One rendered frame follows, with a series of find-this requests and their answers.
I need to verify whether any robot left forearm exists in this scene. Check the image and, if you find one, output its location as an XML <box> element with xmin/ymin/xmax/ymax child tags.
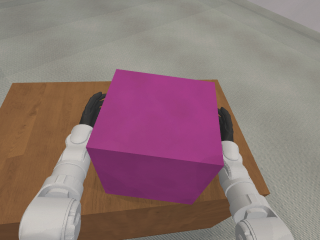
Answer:
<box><xmin>18</xmin><ymin>124</ymin><xmax>93</xmax><ymax>239</ymax></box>

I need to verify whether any carton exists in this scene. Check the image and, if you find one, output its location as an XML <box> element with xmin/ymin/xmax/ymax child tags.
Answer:
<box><xmin>86</xmin><ymin>69</ymin><xmax>224</xmax><ymax>205</ymax></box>

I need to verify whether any robot right upper arm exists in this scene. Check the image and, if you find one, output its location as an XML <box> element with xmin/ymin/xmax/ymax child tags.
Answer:
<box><xmin>235</xmin><ymin>217</ymin><xmax>293</xmax><ymax>240</ymax></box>

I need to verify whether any robot left upper arm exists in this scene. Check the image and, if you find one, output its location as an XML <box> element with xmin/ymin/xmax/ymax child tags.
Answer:
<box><xmin>19</xmin><ymin>196</ymin><xmax>81</xmax><ymax>240</ymax></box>

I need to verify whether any pedestal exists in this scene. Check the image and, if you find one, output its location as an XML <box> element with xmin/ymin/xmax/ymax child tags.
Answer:
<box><xmin>0</xmin><ymin>79</ymin><xmax>270</xmax><ymax>240</ymax></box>

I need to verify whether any right robot hand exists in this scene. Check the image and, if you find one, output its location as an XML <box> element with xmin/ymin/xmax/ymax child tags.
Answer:
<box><xmin>217</xmin><ymin>107</ymin><xmax>234</xmax><ymax>142</ymax></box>

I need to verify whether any left robot hand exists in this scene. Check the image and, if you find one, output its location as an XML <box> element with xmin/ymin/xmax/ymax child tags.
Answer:
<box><xmin>79</xmin><ymin>91</ymin><xmax>107</xmax><ymax>128</ymax></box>

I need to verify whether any robot right forearm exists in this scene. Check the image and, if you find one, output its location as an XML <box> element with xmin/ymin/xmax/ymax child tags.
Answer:
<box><xmin>218</xmin><ymin>140</ymin><xmax>294</xmax><ymax>240</ymax></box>

